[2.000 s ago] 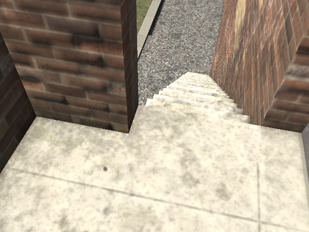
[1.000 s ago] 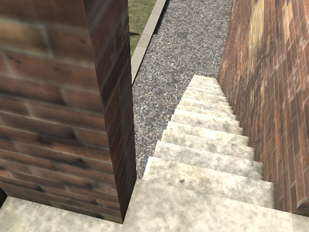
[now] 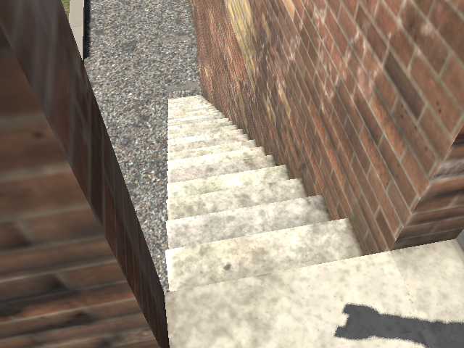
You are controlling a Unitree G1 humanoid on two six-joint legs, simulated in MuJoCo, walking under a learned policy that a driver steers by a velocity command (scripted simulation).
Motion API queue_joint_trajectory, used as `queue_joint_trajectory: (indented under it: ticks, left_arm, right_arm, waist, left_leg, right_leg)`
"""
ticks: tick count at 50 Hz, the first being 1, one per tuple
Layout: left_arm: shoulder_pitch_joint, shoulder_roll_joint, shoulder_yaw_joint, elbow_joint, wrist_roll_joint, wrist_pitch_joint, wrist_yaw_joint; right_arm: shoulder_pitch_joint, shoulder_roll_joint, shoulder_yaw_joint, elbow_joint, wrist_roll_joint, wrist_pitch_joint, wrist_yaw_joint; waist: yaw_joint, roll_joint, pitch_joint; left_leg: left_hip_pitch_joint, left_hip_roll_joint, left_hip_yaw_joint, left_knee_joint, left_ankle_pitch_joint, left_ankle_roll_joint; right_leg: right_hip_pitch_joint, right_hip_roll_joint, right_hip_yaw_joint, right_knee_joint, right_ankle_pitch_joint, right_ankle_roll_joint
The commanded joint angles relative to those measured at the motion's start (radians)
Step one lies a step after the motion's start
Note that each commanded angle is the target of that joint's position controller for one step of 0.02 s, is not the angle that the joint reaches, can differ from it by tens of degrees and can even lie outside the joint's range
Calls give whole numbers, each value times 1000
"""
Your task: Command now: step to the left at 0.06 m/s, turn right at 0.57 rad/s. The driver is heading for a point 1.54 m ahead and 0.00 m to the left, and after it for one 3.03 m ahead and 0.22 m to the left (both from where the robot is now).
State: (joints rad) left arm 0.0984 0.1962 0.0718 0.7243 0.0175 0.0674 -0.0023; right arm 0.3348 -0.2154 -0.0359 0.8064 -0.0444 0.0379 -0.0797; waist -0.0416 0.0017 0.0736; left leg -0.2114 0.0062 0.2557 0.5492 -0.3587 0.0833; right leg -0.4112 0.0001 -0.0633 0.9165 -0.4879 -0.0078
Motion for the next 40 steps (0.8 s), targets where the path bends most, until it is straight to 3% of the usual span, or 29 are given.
queue_joint_trajectory:
  ticks: [1, 3, 4, 5, 6, 7, 8, 10, 12, 13, 15, 17, 20, 22, 24, 26, 27, 28, 29, 30, 31, 32, 34, 36, 40]
  left_arm:
    - [4, 57, 14, -99, -15, -7, -13]
    - [21, 59, 16, -120, -20, -6, -18]
    - [50, 58, 13, -118, -19, -9, -13]
    - [101, 89, 23, -114, -19, -18, -6]
    - [140, 217, 50, -126, -5, -31, 8]
    - [186, 306, 74, -129, -7, -23, 19]
    - [193, 268, 65, -118, -12, -13, 26]
    - [40, 197, 33, -138, -12, 5, 38]
    - [-26, 172, 28, -166, -10, 3, 28]
    - [2, 167, 26, -155, -17, -6, 27]
    - [47, 182, 31, -146, -5, -12, 25]
    - [89, 187, 32, -139, 3, -15, 20]
    - [131, 178, 24, -125, 16, -20, 5]
    - [146, 186, 21, -114, 20, -22, -1]
    - [143, 188, 18, -100, 15, -24, -2]
    - [123, 176, 11, -85, -2, -23, 4]
    - [141, 172, 11, -71, -23, -20, 9]
    - [189, 99, -7, -84, -18, -20, 12]
    - [118, 164, 13, -105, -8, -11, 13]
    - [110, 195, 25, -93, 11, -7, 10]
    - [115, 165, 11, -112, 1, -35, -20]
    - [63, 175, 13, -110, -5, -42, -34]
    - [108, 169, 16, -82, 22, -58, -46]
    - [104, 132, 7, -77, 29, -72, -44]
    - [6, 100, -9, -98, 18, -82, -52]
  right_arm:
    - [54, -164, -47, -55, 2, -5, 3]
    - [22, -178, -54, -73, 9, -2, 7]
    - [-18, -186, -56, -85, 17, -7, 10]
    - [-16, -183, -59, -88, 13, -10, 15]
    - [0, -125, -42, -122, 10, -10, 26]
    - [-102, -91, -31, -208, 9, 2, 23]
    - [-113, -107, -33, -193, 3, 12, 20]
    - [-86, -113, -40, -172, 18, 2, 30]
    - [-47, -134, -50, -152, 3, 6, 42]
    - [-46, -137, -52, -147, -2, 13, 38]
    - [-37, -114, -45, -140, 19, 19, 38]
    - [-62, -102, -38, -140, 28, 22, 32]
    - [-110, -95, -25, -146, 37, 28, 24]
    - [-125, -103, -23, -149, 42, 19, 15]
    - [-95, -109, -24, -138, 49, 7, 11]
    - [-27, -94, -19, -113, 46, -9, 10]
    - [-5, -110, -17, -113, 27, -24, 12]
    - [7, -175, -22, -118, 6, -36, 13]
    - [-61, -256, -48, -128, 16, -27, 14]
    - [-46, -222, -41, -131, 21, -32, 14]
    - [-55, -208, -48, -120, 22, -35, 49]
    - [-138, -154, -32, -142, 21, -37, 61]
    - [-81, -146, -31, -125, 26, -61, 58]
    - [19, -167, -38, -73, 26, -87, 47]
    - [26, -172, -42, -54, 32, -103, 54]
  waist:
    - [4, 96, -121]
    - [25, 96, -134]
    - [57, 82, -134]
    - [86, 22, -157]
    - [85, -239, -177]
    - [123, -285, -177]
    - [114, -99, -131]
    - [25, -67, -39]
    - [-3, -100, -69]
    - [2, -72, -75]
    - [18, -75, -84]
    - [47, -93, -91]
    - [81, -112, -104]
    - [87, -110, -117]
    - [70, -102, -120]
    - [16, -76, -112]
    - [-2, -10, -128]
    - [33, 192, -160]
    - [17, 323, -17]
    - [7, 193, -11]
    - [34, 249, -106]
    - [31, 269, 21]
    - [25, 145, -14]
    - [4, 84, -17]
    - [-25, 136, 11]
  left_leg:
    - [162, 328, -241, -54, 844, 150]
    - [92, 328, -211, -16, 763, 112]
    - [5, 309, -172, 24, 674, 71]
    - [-87, 270, -123, 122, 553, 7]
    - [-280, 153, -24, 403, 125, -76]
    - [-457, -26, -156, 589, -318, -118]
    - [-465, 33, -257, 692, -255, -143]
    - [-419, 48, -279, 650, -102, -144]
    - [-353, 29, -256, 644, -19, -145]
    - [-353, 29, -252, 622, -13, -153]
    - [-353, 29, -249, 546, -18, -166]
    - [-343, 30, -247, 464, -37, -167]
    - [-271, 28, -244, 339, -68, -144]
    - [-199, 11, -245, 270, -86, -122]
    - [-124, 1, -246, 173, -86, -99]
    - [21, -4, -239, -79, 43, -74]
    - [130, 46, -291, -209, 141, -55]
    - [212, 307, -576, -310, 151, -2]
    - [40, 426, -724, -297, 356, 145]
    - [14, 413, -697, -290, 416, 199]
    - [66, 308, -669, -399, -487, 147]
    - [22, 272, -640, -449, -436, 106]
    - [122, 226, -560, -440, -277, 97]
    - [228, 222, -515, -438, -174, 107]
    - [145, 193, -431, -440, -65, 103]
  right_leg:
    - [-52, 2, -35, -75, 0, -32]
    - [44, 5, -46, -177, 42, -55]
    - [149, 10, -53, -277, 127, -71]
    - [274, -2, 16, -407, 210, -93]
    - [394, -246, 371, -568, 409, -165]
    - [362, -426, 684, -627, 738, -350]
    - [339, -400, 567, -611, 695, -373]
    - [192, -240, 372, -626, 495, -294]
    - [161, -137, 286, -609, 507, -258]
    - [169, -124, 285, -612, 512, -252]
    - [200, -109, 294, -608, 494, -255]
    - [225, -120, 322, -618, 438, -271]
    - [248, -135, 351, -622, 420, -281]
    - [251, -151, 369, -605, 508, -282]
    - [255, -160, 388, -579, 585, -265]
    - [209, -130, 379, -534, 565, -210]
    - [145, -86, 347, -481, 467, -143]
    - [47, 34, 240, -281, 200, -76]
    - [-75, 148, 123, -160, -62, -48]
    - [-63, 131, 195, 22, -76, -32]
    - [-137, 58, 143, 104, 40, -53]
    - [-224, 69, 125, 141, 126, -39]
    - [-244, 72, 131, 137, 192, -22]
    - [-288, 54, 109, 65, 212, -10]
    - [-146, 9, 29, -184, 239, 11]
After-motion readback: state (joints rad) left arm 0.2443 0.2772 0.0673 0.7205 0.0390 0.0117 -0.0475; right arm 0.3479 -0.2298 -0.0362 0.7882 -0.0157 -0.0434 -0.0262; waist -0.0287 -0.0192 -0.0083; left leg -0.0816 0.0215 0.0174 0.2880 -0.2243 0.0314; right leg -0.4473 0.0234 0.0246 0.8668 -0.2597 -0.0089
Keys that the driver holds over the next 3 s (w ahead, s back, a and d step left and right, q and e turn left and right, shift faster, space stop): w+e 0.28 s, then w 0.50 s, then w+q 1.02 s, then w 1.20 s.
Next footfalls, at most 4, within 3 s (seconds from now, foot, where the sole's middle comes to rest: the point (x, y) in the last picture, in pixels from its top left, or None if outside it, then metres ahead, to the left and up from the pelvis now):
0.10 right None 0.02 -0.09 -0.77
0.54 left None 0.03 0.07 -0.77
0.94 right None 0.09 -0.20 -0.77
1.46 left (260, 343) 0.45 -0.05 -0.77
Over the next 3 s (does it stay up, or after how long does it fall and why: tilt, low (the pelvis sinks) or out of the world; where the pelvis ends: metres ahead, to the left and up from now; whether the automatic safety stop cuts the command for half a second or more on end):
stays up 1.03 -0.09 -0.39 its command is cut before an obstacle from the start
